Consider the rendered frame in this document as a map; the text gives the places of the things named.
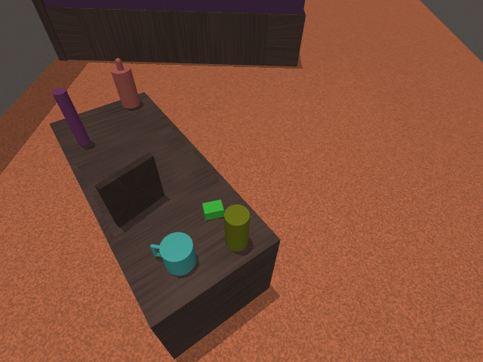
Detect bed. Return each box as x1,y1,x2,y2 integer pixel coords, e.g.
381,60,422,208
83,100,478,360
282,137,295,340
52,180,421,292
32,0,306,66

